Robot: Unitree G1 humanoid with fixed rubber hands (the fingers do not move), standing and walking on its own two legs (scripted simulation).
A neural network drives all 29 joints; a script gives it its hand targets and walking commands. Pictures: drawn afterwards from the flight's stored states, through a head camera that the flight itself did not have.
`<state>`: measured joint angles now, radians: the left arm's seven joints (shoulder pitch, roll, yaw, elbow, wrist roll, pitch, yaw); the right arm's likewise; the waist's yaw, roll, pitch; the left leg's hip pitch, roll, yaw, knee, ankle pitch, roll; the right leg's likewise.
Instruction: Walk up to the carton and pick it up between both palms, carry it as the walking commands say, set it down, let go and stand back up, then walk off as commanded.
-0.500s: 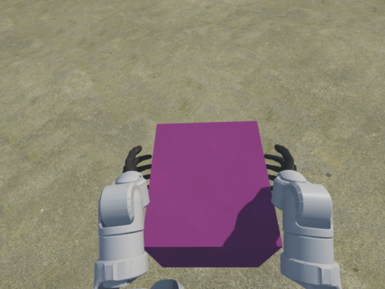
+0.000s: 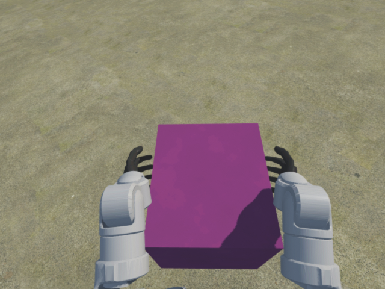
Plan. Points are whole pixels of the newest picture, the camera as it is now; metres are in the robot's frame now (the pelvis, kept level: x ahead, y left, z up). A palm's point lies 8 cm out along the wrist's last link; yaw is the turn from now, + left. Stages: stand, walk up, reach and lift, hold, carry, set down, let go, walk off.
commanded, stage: carry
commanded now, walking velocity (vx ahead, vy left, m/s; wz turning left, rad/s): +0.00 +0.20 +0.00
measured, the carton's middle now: (208, 197) +0.30 +0.00 +0.00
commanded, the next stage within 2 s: none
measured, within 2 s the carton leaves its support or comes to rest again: neither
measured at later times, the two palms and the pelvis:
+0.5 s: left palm (44, 226) +0.21 +0.30 +0.09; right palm (206, 211) +0.23 +0.00 +0.09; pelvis -0.07 +0.13 +0.00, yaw +0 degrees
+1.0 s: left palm (7, 255) +0.16 +0.33 +0.10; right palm (183, 251) +0.16 +0.04 +0.10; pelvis -0.12 +0.18 +0.01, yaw +0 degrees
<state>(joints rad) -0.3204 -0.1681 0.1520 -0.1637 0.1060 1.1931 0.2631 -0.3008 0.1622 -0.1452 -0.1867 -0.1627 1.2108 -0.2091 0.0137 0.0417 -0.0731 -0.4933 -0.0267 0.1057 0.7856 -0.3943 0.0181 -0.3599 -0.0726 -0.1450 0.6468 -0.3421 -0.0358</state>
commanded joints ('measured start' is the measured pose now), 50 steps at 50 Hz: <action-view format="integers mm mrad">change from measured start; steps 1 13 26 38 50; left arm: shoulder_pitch -455 -398 -482 -474 -539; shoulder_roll -1015 -974 -1000 -996 -1021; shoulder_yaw -650 -645 -708 -650 -704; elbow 37 -19 -26 16 26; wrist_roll -432 -356 -463 -398 -447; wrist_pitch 22 19 43 24 40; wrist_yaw -487 -435 -475 -460 -465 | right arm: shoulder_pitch -601 -503 -446 -559 -527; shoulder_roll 1036 1016 992 1024 1010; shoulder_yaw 744 716 655 713 643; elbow -60 -13 -14 4 41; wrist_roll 510 525 419 519 477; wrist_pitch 1 33 -2 29 13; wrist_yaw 379 398 365 413 417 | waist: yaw -1 -21 -28 -18 -23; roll -170 -207 88 -57 43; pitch -241 -331 -345 -251 -242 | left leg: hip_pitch -164 280 370 239 223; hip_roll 65 41 294 217 254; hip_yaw -190 19 -209 -161 -164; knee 362 -414 -335 -386 -541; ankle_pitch -83 196 577 206 -48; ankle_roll -46 -60 171 2 -19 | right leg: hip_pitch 270 132 -14 69 39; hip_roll -384 -215 7 -90 -44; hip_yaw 348 65 44 96 47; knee -267 -36 23 -172 -148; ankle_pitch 639 384 -103 45 9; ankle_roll -140 41 71 36 46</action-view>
